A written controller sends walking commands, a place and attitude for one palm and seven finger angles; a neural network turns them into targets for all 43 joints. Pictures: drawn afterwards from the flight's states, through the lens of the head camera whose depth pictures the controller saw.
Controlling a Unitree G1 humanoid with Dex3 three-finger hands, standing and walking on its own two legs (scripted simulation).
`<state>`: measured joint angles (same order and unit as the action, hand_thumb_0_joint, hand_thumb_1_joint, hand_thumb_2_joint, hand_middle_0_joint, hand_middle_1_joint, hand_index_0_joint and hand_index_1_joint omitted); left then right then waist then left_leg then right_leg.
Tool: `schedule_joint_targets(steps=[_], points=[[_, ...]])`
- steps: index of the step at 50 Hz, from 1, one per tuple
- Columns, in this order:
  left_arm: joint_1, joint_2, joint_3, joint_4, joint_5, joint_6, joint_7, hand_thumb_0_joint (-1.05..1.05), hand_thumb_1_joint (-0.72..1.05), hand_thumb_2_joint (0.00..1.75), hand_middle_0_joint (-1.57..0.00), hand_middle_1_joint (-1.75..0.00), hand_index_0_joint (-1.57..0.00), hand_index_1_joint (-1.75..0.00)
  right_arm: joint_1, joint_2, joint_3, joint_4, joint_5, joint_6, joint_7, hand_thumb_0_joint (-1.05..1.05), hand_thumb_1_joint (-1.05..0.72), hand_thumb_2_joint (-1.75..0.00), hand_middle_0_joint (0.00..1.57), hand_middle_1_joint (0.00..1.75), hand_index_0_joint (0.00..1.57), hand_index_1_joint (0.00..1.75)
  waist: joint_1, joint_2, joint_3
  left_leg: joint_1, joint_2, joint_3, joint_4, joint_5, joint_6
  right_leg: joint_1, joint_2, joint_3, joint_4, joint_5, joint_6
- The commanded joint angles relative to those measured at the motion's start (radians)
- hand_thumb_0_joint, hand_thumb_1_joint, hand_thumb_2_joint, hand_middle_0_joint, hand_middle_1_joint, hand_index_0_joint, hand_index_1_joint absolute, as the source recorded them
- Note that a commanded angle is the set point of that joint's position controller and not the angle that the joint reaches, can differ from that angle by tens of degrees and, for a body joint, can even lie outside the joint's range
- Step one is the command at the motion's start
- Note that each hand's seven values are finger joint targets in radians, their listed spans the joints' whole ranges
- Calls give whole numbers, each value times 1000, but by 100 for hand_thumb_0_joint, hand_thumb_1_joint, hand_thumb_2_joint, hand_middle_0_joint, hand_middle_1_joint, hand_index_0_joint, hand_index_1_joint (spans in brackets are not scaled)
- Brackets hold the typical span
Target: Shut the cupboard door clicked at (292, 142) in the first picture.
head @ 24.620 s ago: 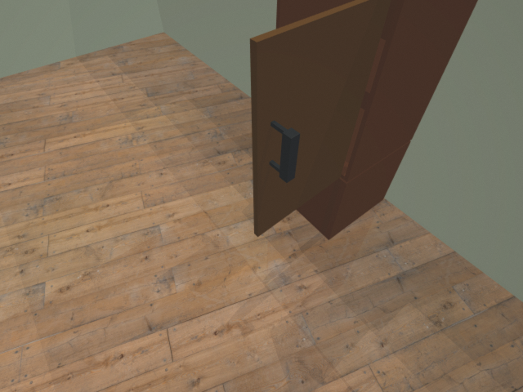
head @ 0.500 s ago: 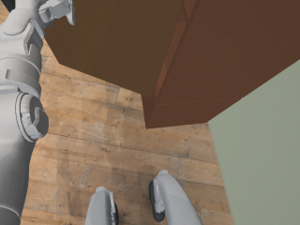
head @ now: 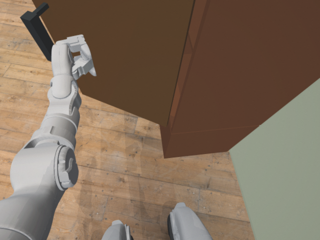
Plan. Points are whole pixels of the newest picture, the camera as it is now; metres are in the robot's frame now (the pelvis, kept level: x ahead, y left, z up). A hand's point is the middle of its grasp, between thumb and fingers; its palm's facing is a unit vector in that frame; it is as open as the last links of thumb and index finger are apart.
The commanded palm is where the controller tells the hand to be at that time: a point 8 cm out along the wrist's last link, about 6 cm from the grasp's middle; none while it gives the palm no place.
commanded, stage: pull the fist back off the door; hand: left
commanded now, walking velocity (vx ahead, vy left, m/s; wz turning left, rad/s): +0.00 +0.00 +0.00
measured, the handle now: (48, 33) +0.65 +0.21 +0.07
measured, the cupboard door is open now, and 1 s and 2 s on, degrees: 61 61 61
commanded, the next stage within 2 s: draw the hand back to the body in 0.30 s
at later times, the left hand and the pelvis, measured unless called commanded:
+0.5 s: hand (96, 77) +0.49 +0.09 +0.08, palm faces +0.04 -1.00 -0.03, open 3.1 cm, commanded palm +0.44 +0.15 +0.09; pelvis +0.00 +0.00 +0.01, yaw +1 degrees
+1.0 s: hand (42, 131) +0.33 +0.16 +0.14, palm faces +0.04 -0.99 -0.13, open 3.1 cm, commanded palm +0.30 +0.22 +0.16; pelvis +0.01 +0.00 +0.05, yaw +2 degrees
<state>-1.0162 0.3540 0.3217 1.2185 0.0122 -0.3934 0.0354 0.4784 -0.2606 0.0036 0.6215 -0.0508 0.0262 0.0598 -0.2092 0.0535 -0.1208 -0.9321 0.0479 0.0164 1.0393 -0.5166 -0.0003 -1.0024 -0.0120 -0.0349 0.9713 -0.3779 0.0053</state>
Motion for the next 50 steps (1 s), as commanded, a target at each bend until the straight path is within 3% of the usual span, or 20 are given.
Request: schedule_joint_targets(steps=[1,4,7,11,13,16,17,19,21,24,26,29,33,35,39,40,46,47,49,50], points=[[-351,47,-62,-227,-49,-72,-20,0,90,90,-130,-150,-130,-150,132,-156,-70,-52,7,-12,-10,0,-90,-90,20,30,20,30,-7,-23,-393,182,-51,-14,-125,298,17,351,33,3,-107,282,-20],[-419,6,-98,-426,-80,-141,-17,0,90,90,-130,-150,-130,-150,105,-149,-82,-56,7,-19,-18,0,-90,-90,20,30,20,30,9,93,-516,348,-43,-30,-105,424,5,315,30,-10,-72,339,-26],[-402,-32,-133,-506,-80,-181,5,0,90,90,-130,-150,-130,-150,85,-142,-90,-31,3,-24,-19,0,-90,-90,20,30,20,30,14,119,-596,444,-33,-49,-83,556,-8,306,27,-14,-50,401,-20],[-271,-29,-136,-465,-45,-155,36,0,90,90,-130,-150,-130,-150,59,-141,-91,-24,12,-13,-25,0,-90,-90,20,30,20,30,34,55,-518,393,-31,-48,-104,563,-8,335,24,-21,-47,408,-19],[-255,-56,-153,-416,-35,-123,52,0,90,90,-130,-150,-130,-150,47,-137,-86,-27,15,-5,-27,0,-90,-90,20,30,20,30,28,6,-460,340,-38,-39,-123,505,-3,358,23,-22,-60,399,-18],[-262,-38,-124,-360,-42,-94,65,0,90,90,-130,-150,-130,-150,23,-135,-78,-36,19,2,-37,0,-90,-90,20,30,20,30,31,-35,-405,284,-48,-26,-143,424,2,383,20,-14,-78,371,-18],[-264,-32,-114,-336,-46,-88,68,0,90,90,-130,-150,-130,-150,17,-135,-75,-39,19,3,-40,0,-90,-90,20,30,20,30,24,-80,-382,253,-50,-25,-148,385,6,396,20,-13,-85,358,-17],[-284,-4,-82,-318,-54,-97,68,0,90,90,-130,-150,-130,-150,10,-137,-70,-45,17,-2,-46,0,-90,-90,20,30,20,30,26,-112,-375,211,-59,-20,-152,336,12,427,18,-2,-92,344,-16],[-283,-19,-97,-317,-51,-117,58,0,90,90,-130,-150,-130,-150,-6,-131,-66,-46,15,-9,-47,0,-90,-90,20,30,20,30,29,-83,-392,215,-59,-16,-145,329,11,413,16,3,-85,340,-17],[-149,57,-33,-431,-58,-151,30,0,90,90,-130,-150,-130,-150,-10,-132,-70,-85,16,-13,-45,0,-90,-90,20,30,20,30,105,-29,-543,287,-63,-1,-155,420,9,528,15,15,-74,428,-24],[-23,86,-16,-505,-70,-138,0,0,90,90,-130,-150,-130,-150,-19,-125,-67,-111,28,-8,-48,0,-90,-90,20,30,20,30,141,-52,-580,290,-62,12,-181,455,10,627,14,22,-90,490,-24],[105,53,-56,-608,-99,-74,-47,0,90,90,-130,-150,-130,-150,-33,-121,-68,-143,53,-3,-56,0,-90,-90,20,30,20,30,145,-80,-518,298,-61,24,-234,434,17,696,20,21,-147,502,-21],[185,26,-81,-826,-179,-9,-90,0,90,90,-130,-150,-130,-150,-83,-118,-70,-165,83,-9,-79,0,-90,-90,20,30,20,30,142,-132,-433,352,-59,36,-303,390,27,770,23,19,-233,488,-12],[233,10,-100,-909,-204,-3,-105,0,90,90,-130,-150,-130,-150,-110,-112,-64,-164,91,-26,-93,0,-90,-90,20,30,20,30,144,-93,-373,403,-56,34,-331,385,27,754,24,9,-260,463,-13],[371,-49,-186,-984,-192,21,-132,0,90,90,-130,-150,-130,-150,-152,-106,-56,-156,97,-59,-101,0,-90,-90,20,30,20,30,141,-10,-229,466,-52,20,-379,346,23,687,22,-11,-300,367,-19],[407,-48,-185,-974,-195,37,-136,0,90,90,-130,-150,-130,-150,-164,-107,-53,-153,99,-65,-101,0,-90,-90,20,30,20,30,143,-33,-197,464,-51,15,-395,312,22,675,20,-15,-313,327,-17],[573,21,-123,-1121,-229,147,-165,0,90,90,-116,-135,-116,-135,-274,-106,-33,-208,112,-85,-111,0,-90,-90,20,30,20,30,205,-22,-149,510,-59,11,-463,274,19,748,3,-14,-362,254,-24],[573,79,-165,-1213,-131,151,-87,0,90,90,-113,-132,-113,-132,-316,-80,-38,-221,105,-67,-136,0,-90,-90,20,30,20,30,210,-86,-164,551,-66,13,-506,283,23,811,-17,25,-413,205,-23],[628,67,-151,-1261,-125,189,-26,0,90,90,-108,-126,-108,-126,-341,-74,-30,-232,100,-61,-160,0,-90,-90,20,30,20,30,205,-143,-107,568,-60,10,-532,267,30,813,-19,22,-456,156,-15],[648,66,-151,-1283,-116,205,-11,0,90,90,-105,-123,-105,-123,-358,-72,-24,-226,98,-60,-167,0,-90,-90,20,30,20,30,210,-97,-82,591,-57,10,-548,272,32,818,-20,22,-465,166,-16]])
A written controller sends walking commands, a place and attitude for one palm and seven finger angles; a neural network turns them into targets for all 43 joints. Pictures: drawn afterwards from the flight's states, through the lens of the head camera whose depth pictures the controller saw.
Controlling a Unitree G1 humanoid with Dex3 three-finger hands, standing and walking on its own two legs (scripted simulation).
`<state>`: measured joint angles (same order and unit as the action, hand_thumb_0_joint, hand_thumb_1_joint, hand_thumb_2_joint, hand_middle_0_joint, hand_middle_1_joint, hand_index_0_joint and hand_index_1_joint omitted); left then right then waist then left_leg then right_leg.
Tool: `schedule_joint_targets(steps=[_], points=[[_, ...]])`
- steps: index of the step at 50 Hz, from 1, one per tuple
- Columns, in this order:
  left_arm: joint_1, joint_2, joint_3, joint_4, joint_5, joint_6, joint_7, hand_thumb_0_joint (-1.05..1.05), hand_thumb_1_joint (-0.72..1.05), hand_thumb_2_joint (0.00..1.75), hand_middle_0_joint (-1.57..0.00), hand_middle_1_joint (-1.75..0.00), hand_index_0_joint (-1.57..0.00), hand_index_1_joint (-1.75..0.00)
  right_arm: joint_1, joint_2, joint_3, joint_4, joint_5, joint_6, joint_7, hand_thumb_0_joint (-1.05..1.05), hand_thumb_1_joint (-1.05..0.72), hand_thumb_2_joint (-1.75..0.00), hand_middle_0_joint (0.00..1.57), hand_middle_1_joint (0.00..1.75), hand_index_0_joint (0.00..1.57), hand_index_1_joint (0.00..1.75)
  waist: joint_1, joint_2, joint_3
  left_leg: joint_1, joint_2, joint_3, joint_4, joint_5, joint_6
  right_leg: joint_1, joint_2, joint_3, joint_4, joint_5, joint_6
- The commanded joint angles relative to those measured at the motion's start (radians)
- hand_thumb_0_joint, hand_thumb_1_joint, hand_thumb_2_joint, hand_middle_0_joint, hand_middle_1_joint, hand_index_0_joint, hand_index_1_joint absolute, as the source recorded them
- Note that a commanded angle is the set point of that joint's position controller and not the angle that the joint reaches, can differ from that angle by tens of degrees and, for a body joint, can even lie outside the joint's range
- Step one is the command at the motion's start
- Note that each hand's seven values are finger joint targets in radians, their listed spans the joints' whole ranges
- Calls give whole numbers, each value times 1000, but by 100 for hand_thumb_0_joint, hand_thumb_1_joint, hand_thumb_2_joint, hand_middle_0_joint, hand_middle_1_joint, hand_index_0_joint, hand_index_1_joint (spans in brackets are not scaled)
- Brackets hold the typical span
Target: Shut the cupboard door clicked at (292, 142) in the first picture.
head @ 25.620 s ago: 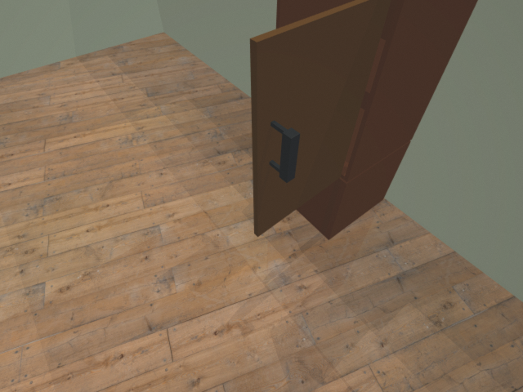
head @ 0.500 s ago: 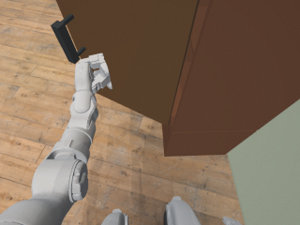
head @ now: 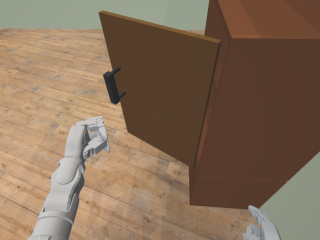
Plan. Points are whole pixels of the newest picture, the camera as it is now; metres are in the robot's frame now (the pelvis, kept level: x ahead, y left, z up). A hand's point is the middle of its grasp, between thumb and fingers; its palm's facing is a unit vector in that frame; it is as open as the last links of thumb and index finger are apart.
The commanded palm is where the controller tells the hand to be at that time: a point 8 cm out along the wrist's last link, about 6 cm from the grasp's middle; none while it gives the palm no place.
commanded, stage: draw the hand back to the body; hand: left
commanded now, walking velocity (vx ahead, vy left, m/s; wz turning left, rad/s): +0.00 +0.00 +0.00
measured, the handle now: (116, 85) +0.64 +0.20 +0.02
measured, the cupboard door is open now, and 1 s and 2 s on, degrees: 61 61 61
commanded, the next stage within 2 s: step back with the hand held close in 1.00 s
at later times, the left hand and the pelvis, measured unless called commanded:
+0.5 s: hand (29, 162) +0.23 +0.26 +0.16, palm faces +0.40 -0.84 -0.37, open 5.1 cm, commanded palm +0.18 +0.30 +0.18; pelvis +0.02 +0.01 +0.02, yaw +1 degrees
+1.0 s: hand (10, 171) +0.20 +0.27 +0.18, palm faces +0.47 -0.78 -0.41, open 7.4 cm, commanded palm +0.15 +0.30 +0.20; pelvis +0.02 +0.00 +0.02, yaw +1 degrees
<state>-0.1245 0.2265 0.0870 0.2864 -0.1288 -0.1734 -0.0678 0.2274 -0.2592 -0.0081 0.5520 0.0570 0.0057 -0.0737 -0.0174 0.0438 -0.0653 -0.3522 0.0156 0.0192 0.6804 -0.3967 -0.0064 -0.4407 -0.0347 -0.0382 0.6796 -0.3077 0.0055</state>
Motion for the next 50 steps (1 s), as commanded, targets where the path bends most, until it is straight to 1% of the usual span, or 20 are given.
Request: schedule_joint_targets(steps=[1,4,7,8,9,13,14,18,19,22,26,28,29,31,32,35,41,43,46,50], points=[[-245,212,102,-369,33,-4,110,0,90,90,-102,-120,-102,-120,-110,-71,-9,-150,-11,-39,-40,0,-90,-90,20,30,20,30,19,-73,-125,34,-25,7,-201,164,38,267,5,20,-183,110,-18],[-169,196,85,-445,49,25,133,0,90,90,-94,-111,-94,-111,-116,-65,2,-143,-18,-48,-48,0,-90,-90,20,30,20,30,22,-36,-121,105,-18,-1,-237,231,34,311,10,4,-203,176,-24],[-98,171,70,-528,61,44,147,0,90,90,-86,-102,-86,-102,-119,-58,15,-138,-26,-66,-43,0,-90,-90,20,30,20,30,26,46,-106,170,-16,-6,-270,302,22,336,14,-12,-219,237,-28],[-55,167,70,-545,62,51,150,0,90,90,-83,-99,-83,-99,-121,-57,17,-137,-30,-72,-40,0,-90,-90,20,30,20,30,29,46,-95,178,-13,-10,-282,318,19,347,16,-17,-226,247,-29],[3,167,73,-547,61,57,151,0,90,90,-81,-96,-81,-96,-121,-62,16,-133,-33,-76,-38,0,-90,-90,20,30,20,30,33,2,-80,176,-11,-11,-290,330,21,361,18,-18,-240,255,-27],[123,194,129,-635,65,71,158,0,90,90,-69,-84,-69,-84,-135,-58,17,-131,-42,-83,-30,0,-90,-90,20,30,20,30,44,-29,-60,199,-7,-7,-309,391,19,395,19,-24,-254,309,-22],[165,209,147,-634,63,75,158,0,90,90,-67,-81,-67,-81,-137,-62,18,-127,-45,-85,-29,0,-90,-90,20,30,20,30,49,-27,-35,189,-8,-7,-314,393,20,403,18,-22,-265,308,-23],[211,240,208,-748,71,71,169,0,90,90,-56,-69,-56,-69,-146,-52,16,-126,-49,-94,-25,0,-90,-90,20,30,20,30,57,17,-50,213,-6,-11,-320,442,11,421,18,-27,-263,324,-22],[243,266,238,-755,67,71,171,0,90,90,-53,-66,-53,-66,-149,-57,15,-120,-54,-99,-25,0,-90,-90,20,30,20,30,63,3,-40,206,-7,-9,-320,434,13,428,18,-26,-272,322,-20],[308,280,281,-822,68,64,180,0,90,90,-45,-57,-45,-57,-150,-49,12,-119,-54,-112,-25,0,-90,-90,20,30,20,30,72,26,-64,221,-7,-11,-316,476,11,442,15,-29,-263,339,-18],[418,299,333,-878,68,57,188,0,90,90,-34,-45,-34,-45,-146,-49,4,-108,-55,-131,-18,0,-90,-90,20,30,20,30,78,53,-45,217,-3,-7,-314,504,4,440,15,-31,-266,343,-15],[467,307,363,-885,65,54,191,0,90,90,-28,-39,-28,-39,-142,-50,0,-103,-54,-139,-16,0,-90,-90,20,30,20,30,81,38,-28,210,-2,-7,-316,502,3,432,16,-33,-267,339,-14],[513,319,386,-859,62,56,192,0,90,90,-25,-36,-25,-36,-144,-53,-2,-97,-53,-142,-17,0,-90,-90,20,30,20,30,85,1,4,191,0,-9,-320,483,4,425,19,-34,-276,329,-14],[530,332,417,-883,62,49,194,0,90,90,-20,-30,-20,-30,-141,-52,-8,-99,-50,-143,-17,0,-90,-90,20,30,20,30,86,14,7,191,2,-2,-323,458,3,418,19,-32,-273,306,-12],[516,290,378,-866,66,49,191,0,90,90,-20,-30,-20,-30,-140,-53,-7,-92,-50,-144,-18,0,-90,-90,20,30,20,30,76,18,33,186,2,-1,-329,441,3,396,18,-35,-275,287,-11],[472,270,348,-834,69,50,192,0,90,90,-20,-30,-20,-30,-130,-68,-14,-81,-49,-153,-20,0,-90,-90,20,30,20,30,61,-23,70,184,3,0,-337,372,12,358,16,-32,-291,233,-8],[445,301,365,-864,74,35,203,0,90,90,-20,-30,-20,-30,-141,-63,-14,-80,-53,-167,-30,0,-90,-90,20,30,20,30,75,-10,6,200,-9,1,-336,323,25,386,12,-23,-289,200,-10],[455,318,383,-892,75,30,208,0,90,90,-20,-30,-20,-30,-145,-59,-12,-81,-55,-175,-31,0,-90,-90,20,30,20,30,84,22,-25,203,-13,2,-330,346,23,410,12,-22,-281,227,-12],[473,327,395,-911,76,27,210,0,90,90,-20,-30,-20,-30,-148,-52,-7,-77,-55,-183,-31,0,-90,-90,20,30,20,30,87,69,-18,195,-13,4,-328,364,16,420,11,-19,-280,248,-15],[501,309,392,-863,70,32,204,0,90,90,-20,-30,-20,-30,-145,-48,-6,-73,-52,-182,-27,0,-90,-90,20,30,20,30,83,31,47,174,-6,9,-334,355,15,395,15,-19,-293,240,-13]])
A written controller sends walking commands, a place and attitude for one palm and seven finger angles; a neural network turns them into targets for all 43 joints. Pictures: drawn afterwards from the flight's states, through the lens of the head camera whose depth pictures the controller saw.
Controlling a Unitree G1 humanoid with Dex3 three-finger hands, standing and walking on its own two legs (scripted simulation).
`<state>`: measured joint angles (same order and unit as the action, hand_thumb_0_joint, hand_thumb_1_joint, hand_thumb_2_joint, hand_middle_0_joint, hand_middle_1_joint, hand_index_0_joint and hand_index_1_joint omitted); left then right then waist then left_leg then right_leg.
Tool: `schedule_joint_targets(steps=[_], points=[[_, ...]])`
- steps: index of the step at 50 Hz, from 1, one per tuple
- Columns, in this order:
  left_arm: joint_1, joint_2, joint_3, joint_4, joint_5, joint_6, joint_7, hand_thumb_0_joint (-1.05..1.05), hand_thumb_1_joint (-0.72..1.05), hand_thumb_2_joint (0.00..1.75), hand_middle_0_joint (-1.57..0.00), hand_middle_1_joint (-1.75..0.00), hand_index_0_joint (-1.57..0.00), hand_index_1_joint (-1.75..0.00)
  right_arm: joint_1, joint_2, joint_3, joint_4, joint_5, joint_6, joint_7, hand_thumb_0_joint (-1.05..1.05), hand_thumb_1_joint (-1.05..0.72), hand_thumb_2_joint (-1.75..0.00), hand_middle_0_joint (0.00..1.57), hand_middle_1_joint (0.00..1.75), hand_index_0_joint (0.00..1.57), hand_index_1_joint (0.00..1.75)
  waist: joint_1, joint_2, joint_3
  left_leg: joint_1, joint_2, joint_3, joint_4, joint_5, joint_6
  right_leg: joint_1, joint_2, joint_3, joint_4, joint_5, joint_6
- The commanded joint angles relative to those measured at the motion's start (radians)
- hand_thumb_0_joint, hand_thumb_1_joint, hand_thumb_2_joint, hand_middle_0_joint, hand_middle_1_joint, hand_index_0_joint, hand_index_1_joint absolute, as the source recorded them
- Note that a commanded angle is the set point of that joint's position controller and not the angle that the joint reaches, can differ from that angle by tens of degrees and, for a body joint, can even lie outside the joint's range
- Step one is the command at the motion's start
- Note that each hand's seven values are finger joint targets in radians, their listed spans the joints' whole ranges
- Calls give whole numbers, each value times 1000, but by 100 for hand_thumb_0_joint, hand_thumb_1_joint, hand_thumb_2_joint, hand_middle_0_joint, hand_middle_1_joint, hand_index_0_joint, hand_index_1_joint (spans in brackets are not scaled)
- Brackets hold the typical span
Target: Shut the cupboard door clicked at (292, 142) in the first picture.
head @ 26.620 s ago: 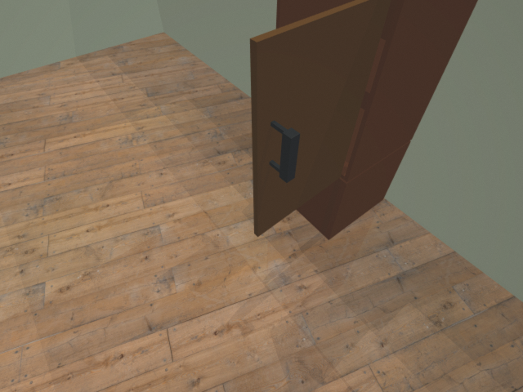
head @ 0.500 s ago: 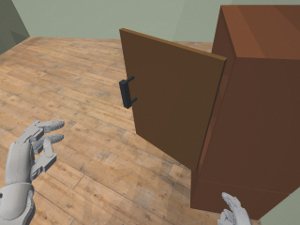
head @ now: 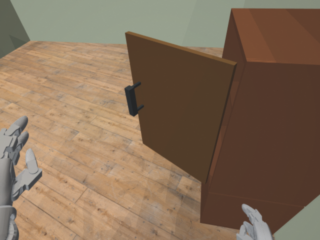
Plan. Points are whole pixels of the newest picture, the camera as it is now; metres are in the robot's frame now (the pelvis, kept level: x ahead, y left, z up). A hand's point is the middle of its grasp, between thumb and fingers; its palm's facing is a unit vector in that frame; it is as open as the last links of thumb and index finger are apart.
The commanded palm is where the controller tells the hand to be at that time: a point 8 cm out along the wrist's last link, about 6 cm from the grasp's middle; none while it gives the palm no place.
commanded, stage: step back with the hand held close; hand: left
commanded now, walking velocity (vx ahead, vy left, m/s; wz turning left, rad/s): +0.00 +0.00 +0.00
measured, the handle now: (135, 98) +0.63 +0.18 +0.00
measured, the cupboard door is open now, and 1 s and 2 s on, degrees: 61 61 61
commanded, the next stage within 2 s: stop stepping back and stand still in 1.62 s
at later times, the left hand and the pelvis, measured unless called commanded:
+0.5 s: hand (19, 176) +0.17 +0.29 +0.16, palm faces +0.39 -0.76 -0.52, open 7.4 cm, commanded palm +0.11 +0.32 +0.17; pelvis -0.03 +0.03 -0.01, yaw +0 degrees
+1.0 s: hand out of the picture +0.10 +0.26 +0.18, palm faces +0.48 -0.75 -0.46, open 7.4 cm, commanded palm +0.03 +0.30 +0.17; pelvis -0.10 +0.00 -0.02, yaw +1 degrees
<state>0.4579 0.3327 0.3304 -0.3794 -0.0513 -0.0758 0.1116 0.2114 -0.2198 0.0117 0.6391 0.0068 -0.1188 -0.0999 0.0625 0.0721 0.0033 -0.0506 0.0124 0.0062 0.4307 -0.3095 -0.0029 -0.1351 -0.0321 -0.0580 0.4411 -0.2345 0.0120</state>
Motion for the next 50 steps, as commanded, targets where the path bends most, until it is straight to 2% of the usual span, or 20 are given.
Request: schedule_joint_targets(steps=[1,3,6,7,8,10,12,16,18,22,24,28,31,35,38,39,42,44,47,50], points=[[-93,202,148,-193,-7,-67,24,0,90,90,-20,-30,-20,-30,-128,-90,-28,-161,-2,-55,-1,0,-90,-90,20,30,20,30,0,-12,-13,-131,-3,22,-86,257,11,82,13,-1,-56,157,-18],[-88,190,141,-167,-9,-65,20,0,90,90,-20,-30,-20,-30,-129,-90,-28,-160,0,-50,2,0,-90,-90,20,30,20,30,-1,-9,9,-135,-1,24,-89,241,13,66,15,2,-62,138,-18],[-84,187,139,-164,-11,-69,14,0,90,90,-20,-30,-20,-30,-126,-95,-34,-163,-1,-46,2,0,-90,-90,20,30,20,30,0,-39,-20,-123,0,27,-86,249,18,78,13,3,-63,145,-15],[-198,284,233,-215,-4,-109,25,0,90,90,-20,-30,-20,-30,-119,-133,-50,-194,5,-19,10,0,-90,-90,20,30,20,30,-44,-28,3,-212,23,17,-17,164,34,15,-52,111,-105,167,-30],[-106,231,190,-141,-4,-117,22,0,90,90,-20,-30,-20,-30,-109,-122,-50,-175,2,-4,11,0,-90,-90,20,30,20,30,-50,-95,-21,-203,13,5,25,130,33,-10,-93,133,-126,142,-44],[-62,216,168,-153,4,-126,22,0,90,90,-20,-30,-20,-30,-118,-112,-49,-178,0,14,14,0,-90,-90,20,30,20,30,-54,-123,-49,-202,6,3,75,137,29,-22,-138,157,-125,181,-66],[-12,225,178,-183,2,-135,30,0,90,90,-20,-30,-20,-30,-111,-116,-56,-188,0,32,16,0,-90,-90,20,30,20,30,-57,-120,-113,-206,8,-7,81,170,25,0,-150,141,-82,234,-74],[55,263,224,-285,-8,-143,44,0,90,90,-20,-30,-20,-30,-122,-132,-66,-224,2,61,5,0,-90,-90,20,30,20,30,-57,-10,-206,-205,51,-40,25,444,14,65,-83,62,75,436,-38],[67,282,246,-317,-12,-139,46,0,90,90,-20,-30,-20,-30,-121,-134,-69,-243,2,77,-1,0,-90,-90,20,30,20,30,-54,5,-232,-212,68,-47,33,585,8,83,-56,45,129,522,-23],[79,279,252,-322,-15,-134,45,0,90,90,-20,-30,-20,-30,-107,-137,-72,-257,-1,90,-5,0,-90,-90,20,30,20,30,-55,17,-224,-259,96,-63,24,635,3,72,-33,44,185,477,-15],[93,281,263,-297,-14,-132,44,0,90,90,-20,-30,-20,-30,-113,-143,-75,-255,-5,87,-6,0,-90,-90,20,30,20,30,-47,33,-203,-306,113,-79,-11,539,20,70,-15,43,193,383,-5],[65,239,232,-252,-5,-138,46,0,90,90,-20,-30,-20,-30,-96,-147,-71,-253,0,80,-7,0,-90,-90,20,30,20,30,-58,23,-105,-541,130,-97,-82,112,62,119,-6,65,211,266,5],[16,233,220,-232,11,-149,48,0,90,90,-20,-30,-20,-30,-94,-149,-66,-252,1,71,-9,0,-90,-90,20,30,20,30,-64,20,-43,-682,124,-108,-113,-132,82,149,-7,85,221,234,6],[-58,233,207,-276,32,-167,51,0,90,90,-20,-30,-20,-30,-91,-148,-62,-254,1,54,-8,0,-90,-90,20,30,20,30,-68,22,-41,-765,108,-113,-101,-304,98,174,-1,101,230,177,5],[-79,249,219,-327,44,-184,61,0,90,90,-20,-30,-20,-30,-83,-147,-63,-258,0,37,-2,0,-90,-90,20,30,20,30,-67,8,-54,-779,83,-102,-53,-381,99,145,-12,134,192,51,-2],[-86,282,247,-345,48,-191,63,0,90,90,-20,-30,-20,-30,-85,-152,-64,-254,-4,33,-3,0,-90,-90,20,30,20,30,-66,3,-60,-764,74,-100,-36,-381,95,127,-20,153,163,17,-8],[-61,277,245,-369,43,-207,71,0,90,90,-20,-30,-20,-30,-72,-136,-61,-248,-5,17,5,0,-90,-90,20,30,20,30,-70,-45,-76,-658,32,-74,63,-326,71,2,-72,221,55,-103,-36],[-39,310,279,-361,38,-215,79,0,90,90,-20,-30,-20,-30,-63,-139,-64,-235,-13,14,6,0,-90,-90,20,30,20,30,-71,-59,-82,-587,18,-68,100,-282,54,-79,-99,244,-16,-185,-52],[-4,290,261,-328,25,-219,87,0,90,90,-20,-30,-20,-30,-57,-126,-58,-218,-11,16,11,0,-90,-90,20,30,20,30,-77,-96,-85,-497,8,-51,126,-199,37,-169,-120,225,-78,-225,-57],[32,275,258,-270,20,-222,92,0,90,90,-20,-30,-20,-30,-56,-134,-63,-208,-5,18,11,0,-90,-90,20,30,20,30,-78,-82,-85,-529,33,-77,60,-216,45,-139,-85,166,-53,-208,-35]])
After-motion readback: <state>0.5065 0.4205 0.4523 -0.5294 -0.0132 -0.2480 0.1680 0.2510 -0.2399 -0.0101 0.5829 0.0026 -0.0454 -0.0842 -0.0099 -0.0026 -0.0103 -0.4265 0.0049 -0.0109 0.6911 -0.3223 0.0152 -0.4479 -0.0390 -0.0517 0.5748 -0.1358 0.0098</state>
